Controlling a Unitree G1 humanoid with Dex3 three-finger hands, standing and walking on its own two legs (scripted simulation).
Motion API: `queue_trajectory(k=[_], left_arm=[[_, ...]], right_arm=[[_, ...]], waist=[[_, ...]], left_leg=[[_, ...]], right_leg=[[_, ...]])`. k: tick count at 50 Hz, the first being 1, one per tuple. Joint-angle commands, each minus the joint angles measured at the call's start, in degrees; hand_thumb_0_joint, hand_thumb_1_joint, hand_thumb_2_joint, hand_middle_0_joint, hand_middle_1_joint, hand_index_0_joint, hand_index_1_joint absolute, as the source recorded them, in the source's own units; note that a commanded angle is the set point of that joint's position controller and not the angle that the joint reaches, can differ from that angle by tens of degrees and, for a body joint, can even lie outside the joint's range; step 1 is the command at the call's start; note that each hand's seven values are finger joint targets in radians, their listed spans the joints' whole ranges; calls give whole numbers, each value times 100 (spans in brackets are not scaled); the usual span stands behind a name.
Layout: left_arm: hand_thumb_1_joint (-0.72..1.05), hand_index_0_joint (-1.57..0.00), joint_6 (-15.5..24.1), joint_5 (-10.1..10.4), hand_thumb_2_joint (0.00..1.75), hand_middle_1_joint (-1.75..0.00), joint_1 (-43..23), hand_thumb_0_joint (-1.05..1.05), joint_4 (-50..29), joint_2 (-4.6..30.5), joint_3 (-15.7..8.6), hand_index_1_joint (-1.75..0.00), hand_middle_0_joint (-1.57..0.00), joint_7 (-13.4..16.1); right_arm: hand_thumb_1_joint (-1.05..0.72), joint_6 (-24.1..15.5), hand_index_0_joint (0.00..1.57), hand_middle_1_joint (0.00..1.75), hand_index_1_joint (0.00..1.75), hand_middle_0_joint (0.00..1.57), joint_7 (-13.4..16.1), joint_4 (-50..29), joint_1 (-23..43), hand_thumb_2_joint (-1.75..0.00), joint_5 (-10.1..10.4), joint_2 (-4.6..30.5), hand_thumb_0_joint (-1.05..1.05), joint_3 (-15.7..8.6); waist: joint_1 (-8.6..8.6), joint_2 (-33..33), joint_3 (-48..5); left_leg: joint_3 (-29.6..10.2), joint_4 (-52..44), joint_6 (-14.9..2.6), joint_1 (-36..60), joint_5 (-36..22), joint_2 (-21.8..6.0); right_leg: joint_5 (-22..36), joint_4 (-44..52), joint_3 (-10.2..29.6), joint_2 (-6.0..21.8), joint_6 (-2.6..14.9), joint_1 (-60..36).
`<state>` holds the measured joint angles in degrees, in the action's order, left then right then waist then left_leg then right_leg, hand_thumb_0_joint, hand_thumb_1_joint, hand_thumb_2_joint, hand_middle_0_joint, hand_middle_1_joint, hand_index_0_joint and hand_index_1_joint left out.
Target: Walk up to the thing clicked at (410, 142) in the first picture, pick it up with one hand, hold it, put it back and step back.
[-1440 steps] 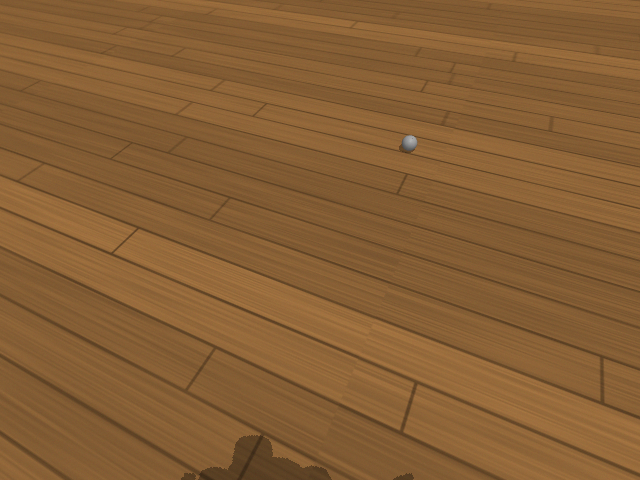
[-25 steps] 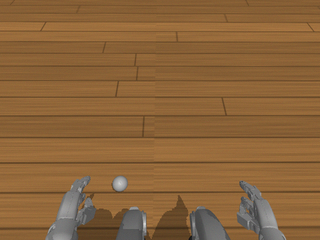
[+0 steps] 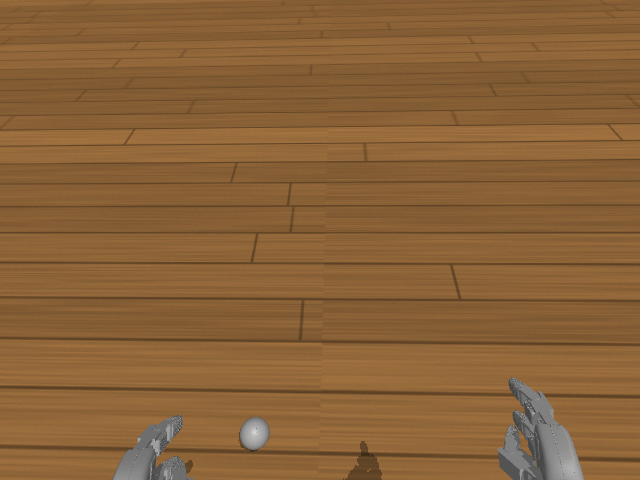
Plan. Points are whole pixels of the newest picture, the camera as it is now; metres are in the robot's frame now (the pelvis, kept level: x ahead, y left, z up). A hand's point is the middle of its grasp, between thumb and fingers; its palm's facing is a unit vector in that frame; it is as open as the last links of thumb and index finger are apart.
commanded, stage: home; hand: left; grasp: from above
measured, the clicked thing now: (254, 433) +0.40 +0.22 -0.67
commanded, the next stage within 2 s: stand in 1.78 s
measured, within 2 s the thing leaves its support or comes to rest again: neither
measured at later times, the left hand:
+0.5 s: hand out of the picture +0.17 +0.18 -0.04, palm faces +0.04 -0.98 -0.21, open 7.4 cm
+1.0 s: hand out of the picture +0.16 +0.18 -0.04, palm faces +0.04 -0.98 -0.22, open 7.4 cm
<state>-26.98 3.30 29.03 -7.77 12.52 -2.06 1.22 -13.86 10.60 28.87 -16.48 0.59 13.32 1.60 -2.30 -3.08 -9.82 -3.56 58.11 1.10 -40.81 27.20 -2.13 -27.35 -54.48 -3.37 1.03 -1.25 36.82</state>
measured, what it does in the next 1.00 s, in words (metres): stands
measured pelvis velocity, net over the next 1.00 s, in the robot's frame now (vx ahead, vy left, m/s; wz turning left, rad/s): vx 0.00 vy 0.00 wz -0.01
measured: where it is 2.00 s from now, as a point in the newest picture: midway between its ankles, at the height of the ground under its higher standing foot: outside the picture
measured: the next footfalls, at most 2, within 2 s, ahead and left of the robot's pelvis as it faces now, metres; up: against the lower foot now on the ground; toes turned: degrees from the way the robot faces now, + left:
none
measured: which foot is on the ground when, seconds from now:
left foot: down 0.00-1.00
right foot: down 0.00-1.00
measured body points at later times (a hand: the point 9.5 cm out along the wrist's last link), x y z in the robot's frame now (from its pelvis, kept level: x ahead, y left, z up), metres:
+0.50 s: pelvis +0.00 +0.00 +0.00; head +0.01 +0.01 +0.45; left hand +0.16 +0.23 -0.03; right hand +0.15 -0.24 -0.06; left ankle +0.02 +0.13 -0.68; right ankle +0.00 -0.14 -0.68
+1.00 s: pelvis +0.00 +0.00 +0.00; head +0.02 +0.00 +0.45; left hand +0.16 +0.23 -0.03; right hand +0.16 -0.24 -0.06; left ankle +0.02 +0.13 -0.68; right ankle +0.00 -0.14 -0.68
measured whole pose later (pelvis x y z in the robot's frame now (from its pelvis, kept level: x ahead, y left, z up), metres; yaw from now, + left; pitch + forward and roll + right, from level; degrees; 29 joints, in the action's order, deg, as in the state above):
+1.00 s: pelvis +0.00 +0.00 +0.00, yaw +0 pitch +9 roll -3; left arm -26.0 2.8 28.4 -7.9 13.1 -1.6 1.3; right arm -14.6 10.6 31.2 -16.6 0.2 12.6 2.1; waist -1.9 -2.9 -8.6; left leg -3.2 58.0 1.0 -40.2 27.4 -2.3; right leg -27.3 -54.2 -3.0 0.9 -1.4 36.3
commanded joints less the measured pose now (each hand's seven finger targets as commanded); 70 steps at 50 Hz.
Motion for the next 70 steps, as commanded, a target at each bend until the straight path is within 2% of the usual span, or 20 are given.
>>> queue_trajectory(k=[1,14,30,34,37,39,41,44,49,51,53,56,58,59,60,62,65,67,68,70], left_arm=[[90,-20,339,-69,90,-30,-316,0,-1166,634,-367,-30,-20,-1],[90,-20,362,-93,90,-30,-165,0,-1004,608,-342,-30,-20,36],[90,-20,376,-75,90,-30,-249,0,-1022,581,-308,-30,-20,8],[90,-20,387,-72,90,-30,-266,0,-1144,653,-391,-30,-20,24],[90,-20,372,-63,90,-30,-250,0,-1045,545,-281,-30,-20,17],[90,-20,396,-90,90,-30,-346,0,-1214,744,-400,-30,-20,37],[90,-20,364,-71,90,-30,-222,0,-1014,570,-262,-30,-20,14],[90,-20,386,-67,90,-30,-335,0,-1251,731,-391,-30,-20,24],[90,-20,347,-58,90,-30,-40,0,-906,474,-216,-30,-20,10],[90,-20,379,-71,90,-30,-260,0,-1248,727,-390,-30,-20,33],[90,-20,372,-70,90,-30,-165,0,-1021,564,-239,-30,-20,18],[90,-20,372,-51,90,-30,-71,0,-1002,533,-277,-30,-20,21],[90,-20,418,-76,90,-30,-246,0,-1289,790,-451,-30,-20,45],[90,-20,392,-85,90,-30,-85,0,-1011,601,-274,-30,-20,31],[90,-20,414,-70,90,-30,-239,0,-1228,690,-342,-30,-20,36],[90,-20,357,-54,90,-30,18,0,-854,510,-255,-30,-20,28],[90,-20,395,-82,90,-30,-220,0,-1190,787,-436,-30,-20,52],[90,-20,365,-70,90,-30,-94,0,-969,580,-261,-30,-20,21],[90,-20,365,-52,90,-30,-69,0,-988,523,-222,-30,-20,16],[90,-20,373,-54,90,-30,-154,0,-1196,733,-420,-30,-20,40]], right_arm=[[-90,-375,20,30,30,20,73,-792,363,-90,-21,626,0,-293],[-90,-387,20,30,30,20,85,-674,396,-90,-55,615,0,-263],[-90,-412,20,30,30,20,86,-659,439,-90,-49,613,0,-265],[-90,-418,20,30,30,20,97,-659,363,-90,-44,614,0,-289],[-90,-429,20,30,30,20,97,-658,388,-90,-49,603,0,-265],[-90,-411,20,30,30,20,109,-632,384,-90,-41,628,0,-282],[-90,-425,20,30,30,20,99,-648,402,-90,-39,625,0,-268],[-90,-417,20,30,30,20,97,-652,410,-90,-29,637,0,-273],[-90,-408,20,30,30,20,91,-653,379,-90,-39,610,0,-268],[-90,-404,20,30,30,20,105,-646,377,-90,-41,638,0,-303],[-90,-408,20,30,30,20,101,-608,356,-90,-53,609,0,-273],[-90,-400,20,30,30,20,102,-634,352,-90,-43,609,0,-282],[-90,-373,20,30,30,20,101,-605,334,-90,-45,644,0,-320],[-90,-370,20,30,30,20,98,-609,335,-90,-39,625,0,-298],[-90,-365,20,30,30,20,91,-623,331,-90,-45,614,0,-296],[-90,-357,20,30,30,20,94,-626,344,-90,-37,593,0,-280],[-90,-339,20,30,30,20,94,-657,353,-90,-50,640,0,-318],[-90,-337,20,30,30,20,84,-628,356,-90,-50,611,0,-291],[-90,-338,20,30,30,20,82,-637,357,-90,-51,598,0,-289],[-90,-321,20,30,30,20,83,-655,357,-90,-40,626,0,-311]], waist=[[-47,28,-345],[14,45,-411],[26,-37,-169],[18,-39,-402],[-13,117,-333],[46,-27,-291],[7,135,-193],[49,-18,-289],[-8,85,-330],[29,27,-459],[-36,106,-318],[28,31,-443],[51,-63,-571],[4,47,-453],[15,50,-496],[27,146,-384],[36,119,-445],[-5,162,-274],[-9,142,-442],[49,35,-492]], left_leg=[[162,-979,-179,714,-965,222],[140,-959,-166,838,-1374,191],[71,-1146,-146,684,-796,146],[128,-1052,-154,786,-1030,157],[136,-1004,-175,719,-997,178],[149,-1067,-164,717,-839,171],[125,-1070,-177,639,-771,166],[84,-1122,-164,674,-687,159],[115,-1022,-161,708,-976,164],[147,-976,-160,764,-1054,171],[151,-952,-174,708,-1057,176],[97,-983,-144,781,-1260,144],[124,-944,-139,862,-1447,146],[112,-932,-146,848,-1485,143],[119,-908,-158,818,-1488,152],[133,-883,-165,792,-1532,149],[175,-872,-170,785,-1429,170],[178,-889,-180,731,-1269,176],[158,-881,-178,770,-1341,179],[162,-891,-167,775,-1371,176]], right_leg=[[913,961,-64,-223,103,-89],[1279,908,-84,-243,111,-267],[733,955,-124,-267,124,-96],[942,922,-74,-250,131,-189],[934,958,-58,-234,106,-177],[772,970,-64,-238,125,-130],[719,972,-80,-242,110,-118],[651,958,-82,-249,124,-133],[887,904,-76,-248,123,-128],[949,915,-57,-236,118,-171],[987,923,-48,-232,104,-133],[1118,825,-88,-254,126,-200],[1280,801,-67,-246,134,-246],[1310,807,-76,-252,128,-223],[1346,826,-61,-239,125,-241],[1404,844,-66,-235,111,-241],[1357,884,-34,-214,91,-260],[1217,924,-38,-211,88,-201],[1285,900,-43,-217,96,-254],[1289,874,-43,-215,105,-284]])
